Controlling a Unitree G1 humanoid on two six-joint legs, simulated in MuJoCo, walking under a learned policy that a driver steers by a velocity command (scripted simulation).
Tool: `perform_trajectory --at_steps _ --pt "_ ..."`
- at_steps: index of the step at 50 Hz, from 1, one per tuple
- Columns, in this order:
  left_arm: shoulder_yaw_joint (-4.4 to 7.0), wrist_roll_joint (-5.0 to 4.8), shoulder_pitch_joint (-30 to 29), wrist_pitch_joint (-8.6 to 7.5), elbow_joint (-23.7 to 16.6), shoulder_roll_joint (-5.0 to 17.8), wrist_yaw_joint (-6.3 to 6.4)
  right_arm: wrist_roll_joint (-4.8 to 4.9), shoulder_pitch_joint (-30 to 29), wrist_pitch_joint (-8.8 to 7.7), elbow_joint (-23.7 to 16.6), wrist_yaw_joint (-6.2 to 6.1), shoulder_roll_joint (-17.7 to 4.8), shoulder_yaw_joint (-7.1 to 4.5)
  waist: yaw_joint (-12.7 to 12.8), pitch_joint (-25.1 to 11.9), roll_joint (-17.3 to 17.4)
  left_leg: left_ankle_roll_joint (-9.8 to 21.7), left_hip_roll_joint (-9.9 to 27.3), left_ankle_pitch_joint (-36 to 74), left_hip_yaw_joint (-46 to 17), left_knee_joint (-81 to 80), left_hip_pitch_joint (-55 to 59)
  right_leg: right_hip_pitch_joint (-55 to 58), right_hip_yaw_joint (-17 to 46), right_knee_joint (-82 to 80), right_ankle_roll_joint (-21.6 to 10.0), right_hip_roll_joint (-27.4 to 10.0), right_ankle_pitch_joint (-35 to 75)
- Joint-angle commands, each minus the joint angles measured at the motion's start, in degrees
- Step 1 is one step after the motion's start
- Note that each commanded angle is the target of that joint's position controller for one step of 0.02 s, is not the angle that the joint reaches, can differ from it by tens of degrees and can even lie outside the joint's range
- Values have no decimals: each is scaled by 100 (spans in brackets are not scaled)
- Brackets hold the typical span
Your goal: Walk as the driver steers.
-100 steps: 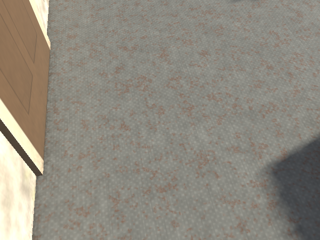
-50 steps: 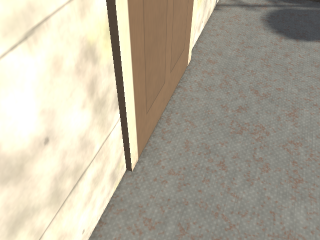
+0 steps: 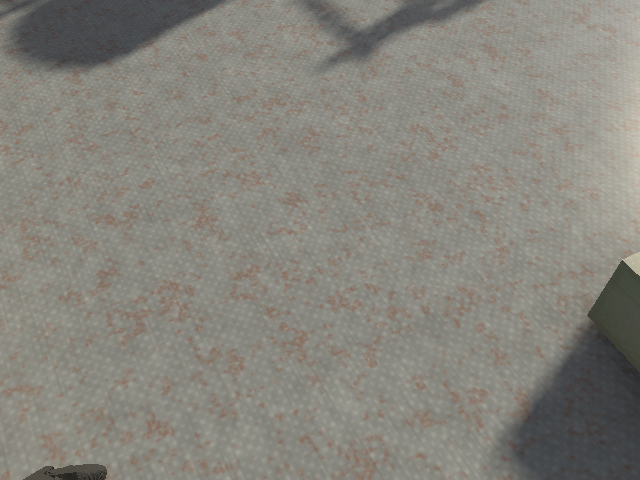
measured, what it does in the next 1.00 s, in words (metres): walks ahead, turning left: left foot, then right foot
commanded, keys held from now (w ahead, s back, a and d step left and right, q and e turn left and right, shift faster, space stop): w+shift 0.22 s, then w+q+shift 0.78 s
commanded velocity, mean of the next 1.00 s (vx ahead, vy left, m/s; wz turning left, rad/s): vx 0.83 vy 0.00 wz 0.44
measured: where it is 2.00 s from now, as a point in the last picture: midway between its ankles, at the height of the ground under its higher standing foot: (174, 214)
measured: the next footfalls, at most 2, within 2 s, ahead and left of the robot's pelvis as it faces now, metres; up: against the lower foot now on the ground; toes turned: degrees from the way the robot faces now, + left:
left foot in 0.02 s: +0.07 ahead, +0.12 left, +0.00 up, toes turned -9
right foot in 0.44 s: +0.28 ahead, -0.18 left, +0.00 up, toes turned +1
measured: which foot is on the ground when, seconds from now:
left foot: up 0.00-0.00, down 0.02-0.44, up 0.46-0.86, down 0.88-1.00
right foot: down 0.00-0.00, up 0.02-0.42, down 0.44-0.84, up 0.86-1.00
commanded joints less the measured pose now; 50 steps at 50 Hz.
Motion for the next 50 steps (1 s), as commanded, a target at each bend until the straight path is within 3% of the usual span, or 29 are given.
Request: perform_trajectory --at_steps 1,2,3,4,7,8,11,14,19,20,21,22,23,24,25,26,28,30,36,38,40,42,43,44,45,46,47,48,50 --pt "-117 -48 357 -252 -253 -172 -6 -10 1203 -243 -53 53 -495 -147 -428 -580 247 696 1159 -1829 -1168 -1411 2343 -1313 488 920 -94 -475 -2678" --pt "-12 -206 351 -379 -572 136 51 -112 1133 -337 -33 71 -1130 -260 -70 67 1616 1434 2057 -3558 -3410 -2562 1948 -2338 -130 2053 -25 -184 -2163" --pt "137 -242 27 -476 -607 704 116 -90 702 -441 -137 72 -1134 -323 -32 692 1574 1713 2366 -4128 -4008 -2901 1390 -2852 -77 2598 -65 -720 -1534" --pt "187 -216 -82 -503 -543 861 127 11 592 -489 -155 39 -933 -256 -60 847 1256 1644 2236 -3636 -3550 -2859 1397 -2983 -138 2746 -33 -907 -944" --pt "120 36 -234 -524 -472 410 39 157 1088 -510 102 72 -687 -92 -223 557 736 1224 1648 -2515 -2269 -2807 1877 -2938 -565 2757 139 -1206 -8" --pt "86 873 -281 -334 -149 407 -242 -31 1258 -449 369 135 -745 -118 -160 344 267 1078 1433 -2015 -1944 -2774 1547 -2457 -874 2825 138 -883 187" --pt "39 600 -328 -201 -107 165 -461 9 1380 -475 470 140 -716 -117 -91 388 896 1000 1251 -1488 -1310 -2940 1457 -2255 -1259 2579 278 -1111 515" --pt "-19 507 -901 -230 -201 156 -501 -8 1706 -438 664 159 -607 -89 -298 413 1042 1052 1233 -1112 -1323 -2949 1622 -2034 -1406 1731 411 -1296 652" --pt "-89 421 -938 -380 -154 109 -462 -63 1835 -430 861 157 -948 -159 -251 606 1258 1240 1354 -37 -1201 -2704 1193 -345 -1889 53 324 -1005 -502" --pt "-51 416 -519 -443 -34 187 -365 -61 1733 -447 893 133 -1083 -210 -29 494 1075 1223 1394 893 -1238 -2343 954 486 -2003 -198 306 -875 -397" --pt "28 425 385 -533 209 357 -258 -21 1498 -508 939 114 -1033 -175 539 136 789 1112 1234 1993 -1000 -1385 504 1817 -1825 -447 279 -855 -33" --pt "187 563 1536 -627 578 827 -119 66 1092 -555 764 145 -1031 -175 1176 -667 76 1013 672 1871 -550 357 -340 3434 -1261 -495 247 -1374 -490" --pt "292 706 2483 -656 680 1545 -11 87 923 -626 353 135 -186 6 1368 -1468 -1622 890 90 -1069 -138 2573 -1768 4613 1099 -1231 173 -3156 -3158" --pt "303 624 2159 -650 591 1604 18 266 1123 -637 189 100 -183 40 1013 -1546 -1983 1025 -172 -1190 -387 3502 -2398 4026 3430 -2360 6 -3794 -3208" --pt "154 640 1558 -608 600 1022 21 161 893 -532 297 84 -328 2 692 -739 -853 1039 375 -461 -348 3900 -2608 3416 2515 -2168 -16 -3629 -2992" --pt "43 595 1280 -610 603 558 -5 50 585 -471 295 172 -352 12 651 -254 -317 965 636 27 -149 3773 -2588 2845 1373 -2011 -23 -3285 -2097" --pt "-77 543 1302 -641 844 244 -4 -97 540 -321 336 322 -212 29 441 204 -568 788 897 345 -22 3544 -2491 2371 -73 -2249 44 -2717 -762" --pt "-170 432 1555 -766 1117 -31 -39 -129 201 -139 168 416 -149 81 346 516 -724 688 955 394 86 3715 -2731 2254 -670 -2442 60 -2689 190" --pt "-193 422 1502 -901 1470 15 -9 -84 -1129 -32 -491 686 -237 222 92 931 -322 763 707 1348 1021 2214 -2443 1910 -2656 -2859 299 -2298 2675" --pt "-191 410 1634 -902 1586 209 47 -95 -1404 -27 -611 699 -224 304 69 929 -176 972 288 1454 1671 1268 -1466 1832 -3076 -2705 421 -2196 4811" --pt "-98 407 1745 -864 1604 666 168 -81 -973 0 -502 657 -418 277 -271 419 -501 1169 -118 1342 1898 1002 -510 2271 -3109 -1798 471 -2435 7327" --pt "21 464 1229 -699 1422 1059 240 -76 884 19 11 528 -914 76 -1270 -536 -734 1441 -382 786 1599 983 1354 2116 -2914 456 397 -2683 8268" --pt "41 490 906 -619 1277 1088 199 -76 2189 -7 445 413 -1239 -107 -1775 -1050 -546 1672 -357 614 1089 440 2869 1371 -2767 2327 288 -2606 7228" --pt "-22 526 927 -614 1310 676 33 3 1980 4 567 252 -1448 -249 -1339 -701 426 1829 -39 193 441 92 3569 -65 -2704 4519 274 -1600 1214" --pt "-241 622 1104 -729 907 -66 4 -4 1413 58 378 217 -1857 -287 -541 -540 1292 2111 769 1727 -1412 363 3784 -1690 -2187 6367 335 -1065 -1637" --pt "-242 462 1088 -866 306 226 -37 -83 1354 95 175 192 -2085 -360 -481 -1607 1243 3058 1529 -301 -3656 -1323 4670 -2791 -1072 6559 382 -1015 -1355" --pt "-235 505 754 -969 343 541 -36 -96 1247 75 140 136 -1704 -322 -458 -783 214 2784 1669 -1395 -4118 -2282 3941 -3091 -932 5956 357 -1327 -943" --pt "-229 502 670 -973 400 607 -47 -107 1010 18 187 103 -1423 -254 -124 -36 -302 2512 1512 -1259 -3728 -2476 2897 -2816 -961 5351 382 -1554 -641" --pt "-297 695 748 -760 458 461 -38 -68 725 -175 180 55 -1261 -168 374 425 -644 2317 993 -148 -2771 -2451 1391 -2036 -941 4603 596 -1844 -775"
